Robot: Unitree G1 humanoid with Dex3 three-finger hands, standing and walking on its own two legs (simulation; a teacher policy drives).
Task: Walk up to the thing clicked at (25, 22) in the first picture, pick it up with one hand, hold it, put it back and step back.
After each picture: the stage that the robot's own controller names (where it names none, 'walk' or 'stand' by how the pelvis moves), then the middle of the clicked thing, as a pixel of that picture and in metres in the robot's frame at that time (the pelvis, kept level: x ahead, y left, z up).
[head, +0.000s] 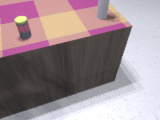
stand; (23, 27) +0.79 +0.33 -0.07
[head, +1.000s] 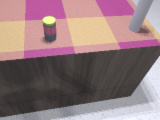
walk; (49, 29) +0.72 +0.15 -0.05
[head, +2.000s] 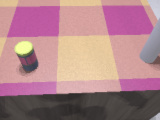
stand; (27, 56) +0.47 +0.24 -0.03
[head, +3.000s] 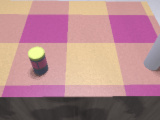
walk; (38, 61) +0.49 +0.19 -0.06
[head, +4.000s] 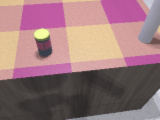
stand; (43, 43) +0.58 +0.17 -0.04
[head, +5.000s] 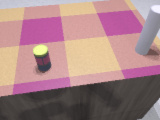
stand; (42, 58) +0.54 +0.19 -0.07
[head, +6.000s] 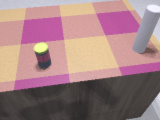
stand; (43, 55) +0.58 +0.19 -0.07
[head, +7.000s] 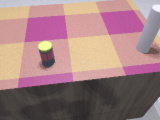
stand; (46, 54) +0.58 +0.17 -0.07
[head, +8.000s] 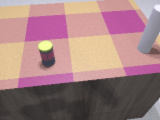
stand; (47, 54) +0.57 +0.17 -0.07
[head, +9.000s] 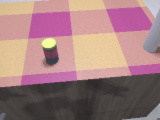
rise first; (50, 51) +0.57 +0.17 -0.07
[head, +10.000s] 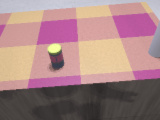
go down; (56, 56) +0.58 +0.16 -0.07
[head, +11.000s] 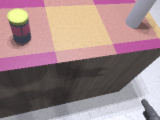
go down; (20, 27) +0.57 +0.16 -0.01
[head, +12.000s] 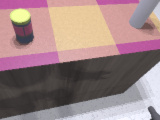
approach; (23, 27) +0.58 +0.16 +0.00
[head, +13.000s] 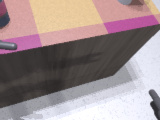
close in; out of the picture +0.60 +0.18 +0.04
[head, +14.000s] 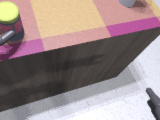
lift; (10, 23) +0.54 +0.14 +0.04
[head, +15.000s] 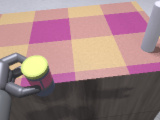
lift; (39, 77) +0.31 +0.13 +0.14
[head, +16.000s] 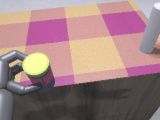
hold; (40, 73) +0.32 +0.13 +0.14
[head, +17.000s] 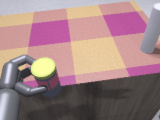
hold; (47, 78) +0.32 +0.11 +0.11
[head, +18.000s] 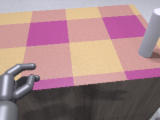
stand; out of the picture +0.20 -0.04 -0.70
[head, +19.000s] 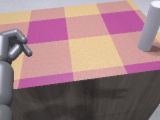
crouch; out of the picture +0.28 -0.10 -0.72
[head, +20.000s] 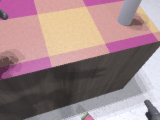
lower; out of the picture +0.31 -0.16 -0.70
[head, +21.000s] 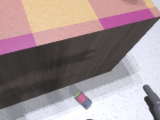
lower; (83, 99) +0.37 -0.20 -0.63
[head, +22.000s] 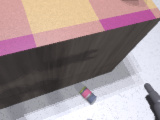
lower; (87, 94) +0.39 -0.24 -0.63
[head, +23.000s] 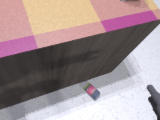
lower; (91, 91) +0.41 -0.28 -0.64
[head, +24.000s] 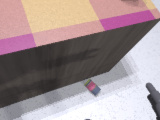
lower; (92, 87) +0.43 -0.31 -0.63
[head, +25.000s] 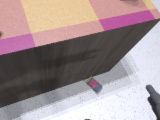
open; (94, 84) +0.45 -0.33 -0.63
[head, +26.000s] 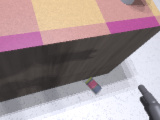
sink last; (93, 85) +0.44 -0.34 -0.64
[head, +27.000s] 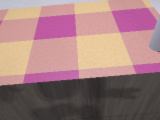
sink last; out of the picture +0.41 -0.33 -0.70
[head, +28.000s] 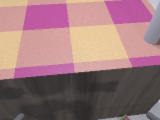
stand; out of the picture +0.42 -0.34 -0.68
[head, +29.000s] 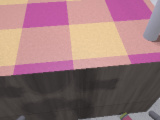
stand; out of the picture +0.43 -0.33 -0.68
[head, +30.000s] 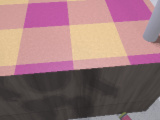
stand; out of the picture +0.42 -0.34 -0.69
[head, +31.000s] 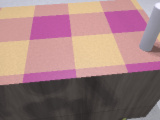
stand; out of the picture +0.44 -0.34 -0.75
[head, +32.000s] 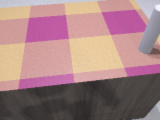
stand; out of the picture +0.41 -0.34 -0.75
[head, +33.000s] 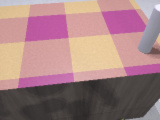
stand; out of the picture +0.41 -0.34 -0.75
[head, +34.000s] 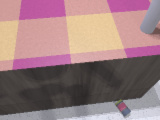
walk; (122, 108) +0.44 -0.32 -0.73
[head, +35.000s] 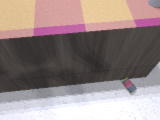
walk; (129, 85) +0.60 -0.39 -0.72
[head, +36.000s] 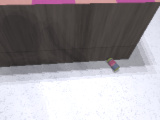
walk; (113, 64) +0.86 -0.37 -0.73
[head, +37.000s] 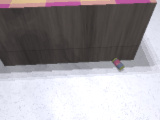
stand; (118, 64) +1.01 -0.37 -0.73
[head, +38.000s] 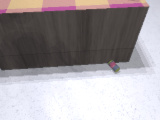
stand; (114, 66) +1.02 -0.35 -0.75
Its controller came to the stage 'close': yes
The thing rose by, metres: 0.19
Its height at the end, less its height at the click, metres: -0.68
